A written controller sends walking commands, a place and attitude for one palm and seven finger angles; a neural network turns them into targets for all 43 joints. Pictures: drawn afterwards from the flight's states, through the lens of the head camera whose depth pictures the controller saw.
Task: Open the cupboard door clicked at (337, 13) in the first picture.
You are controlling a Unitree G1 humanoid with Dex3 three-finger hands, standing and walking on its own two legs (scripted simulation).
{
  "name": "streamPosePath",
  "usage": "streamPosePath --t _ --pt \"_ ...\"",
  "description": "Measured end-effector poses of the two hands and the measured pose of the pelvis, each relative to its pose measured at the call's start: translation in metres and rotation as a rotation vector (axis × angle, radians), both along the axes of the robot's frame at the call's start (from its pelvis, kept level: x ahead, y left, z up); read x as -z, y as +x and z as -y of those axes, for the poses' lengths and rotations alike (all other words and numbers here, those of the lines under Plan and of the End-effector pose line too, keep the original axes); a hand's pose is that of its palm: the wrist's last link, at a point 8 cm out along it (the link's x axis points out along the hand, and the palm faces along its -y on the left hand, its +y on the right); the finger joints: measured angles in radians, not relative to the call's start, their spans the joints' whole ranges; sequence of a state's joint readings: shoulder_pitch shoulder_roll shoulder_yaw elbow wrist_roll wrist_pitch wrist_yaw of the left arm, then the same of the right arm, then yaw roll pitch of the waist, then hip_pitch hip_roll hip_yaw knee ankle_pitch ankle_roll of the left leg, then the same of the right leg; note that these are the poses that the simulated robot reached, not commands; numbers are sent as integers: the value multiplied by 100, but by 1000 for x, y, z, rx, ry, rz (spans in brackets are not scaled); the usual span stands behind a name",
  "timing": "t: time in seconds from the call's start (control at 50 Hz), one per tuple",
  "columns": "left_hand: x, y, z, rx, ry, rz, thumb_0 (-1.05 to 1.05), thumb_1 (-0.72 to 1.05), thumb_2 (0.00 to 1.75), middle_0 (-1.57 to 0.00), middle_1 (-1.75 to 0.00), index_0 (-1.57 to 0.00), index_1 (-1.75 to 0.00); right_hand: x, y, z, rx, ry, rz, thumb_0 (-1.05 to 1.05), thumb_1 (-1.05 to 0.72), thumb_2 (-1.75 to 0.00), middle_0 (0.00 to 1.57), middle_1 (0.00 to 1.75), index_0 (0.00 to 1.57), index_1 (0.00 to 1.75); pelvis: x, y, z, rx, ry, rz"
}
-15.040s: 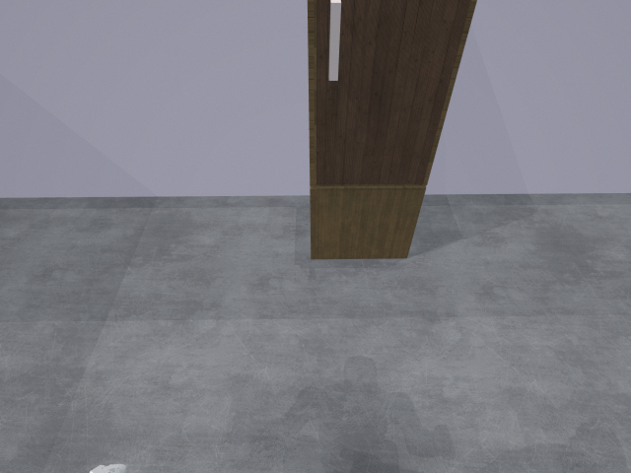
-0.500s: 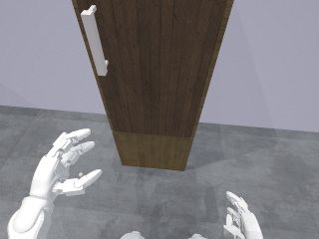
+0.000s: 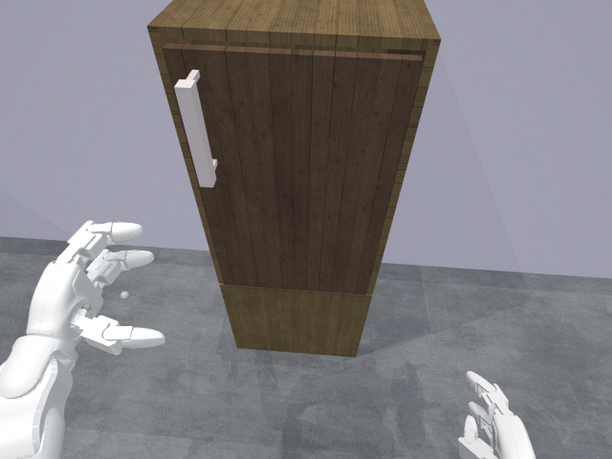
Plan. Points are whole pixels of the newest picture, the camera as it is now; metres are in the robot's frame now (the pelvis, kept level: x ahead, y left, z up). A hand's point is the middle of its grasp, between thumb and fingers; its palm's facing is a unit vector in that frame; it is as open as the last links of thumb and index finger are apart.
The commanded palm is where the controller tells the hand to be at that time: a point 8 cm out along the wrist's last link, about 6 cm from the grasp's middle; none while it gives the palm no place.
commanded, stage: raise the hand with hooked fingers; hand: left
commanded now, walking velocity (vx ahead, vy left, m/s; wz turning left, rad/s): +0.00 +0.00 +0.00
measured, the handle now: (201, 131) +0.54 +0.23 +0.15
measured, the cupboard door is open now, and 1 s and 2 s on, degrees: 0 0 0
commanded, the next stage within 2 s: move the hooked fingers beside the handle in 0.90 s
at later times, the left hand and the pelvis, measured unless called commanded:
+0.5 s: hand (91, 225) +0.30 +0.27 +0.18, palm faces +0.08 -1.00 -0.06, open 14.0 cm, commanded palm +0.26 +0.30 +0.17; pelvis +0.00 -0.01 +0.01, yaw +0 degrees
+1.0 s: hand (104, 238) +0.29 +0.25 +0.17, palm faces +0.08 -1.00 -0.05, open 14.0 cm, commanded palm +0.26 +0.30 +0.17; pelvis -0.01 -0.02 +0.01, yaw -1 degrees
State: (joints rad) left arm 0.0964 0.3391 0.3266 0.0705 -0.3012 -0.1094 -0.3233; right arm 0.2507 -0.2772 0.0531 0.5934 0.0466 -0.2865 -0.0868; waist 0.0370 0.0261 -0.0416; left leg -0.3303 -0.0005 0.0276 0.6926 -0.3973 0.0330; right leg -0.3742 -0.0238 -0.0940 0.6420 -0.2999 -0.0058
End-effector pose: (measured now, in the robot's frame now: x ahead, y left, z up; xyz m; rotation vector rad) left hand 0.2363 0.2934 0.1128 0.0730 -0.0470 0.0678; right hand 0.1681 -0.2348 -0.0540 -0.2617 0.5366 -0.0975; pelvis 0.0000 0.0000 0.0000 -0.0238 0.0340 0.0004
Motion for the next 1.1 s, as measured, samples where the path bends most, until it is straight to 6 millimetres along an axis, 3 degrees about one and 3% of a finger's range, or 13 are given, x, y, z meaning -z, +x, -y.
streamPosePath --t 0.22,0.46,0.66,1.1 --pt "-37 16 -17 -14 4 1 -1 -47 31 -29 -118 -30 -118 -3 14 -21 -52 57 -4 1 -90 -89 20 30 21 30 -9 4 5 -4 4 37" --pt "-70 37 -30 -21 -3 20 -1 -50 30 -30 -119 -31 -120 2 -1 5 -2 35 -67 1 -90 -89 20 30 21 30 -14 4 14 -1 10 47" --pt "-58 39 -13 4 -24 -12 -1 -50 30 -30 -119 -30 -120 -1 -9 25 41 21 -62 1 -90 -89 20 30 20 30 -14 1 18 16 15 44" --pt "-60 29 -17 -26 -28 -13 -1 -50 30 -30 -120 -31 -121 0 -8 13 14 46 -45 1 -90 -89 20 30 21 30 -14 -7 21 8 16 59"
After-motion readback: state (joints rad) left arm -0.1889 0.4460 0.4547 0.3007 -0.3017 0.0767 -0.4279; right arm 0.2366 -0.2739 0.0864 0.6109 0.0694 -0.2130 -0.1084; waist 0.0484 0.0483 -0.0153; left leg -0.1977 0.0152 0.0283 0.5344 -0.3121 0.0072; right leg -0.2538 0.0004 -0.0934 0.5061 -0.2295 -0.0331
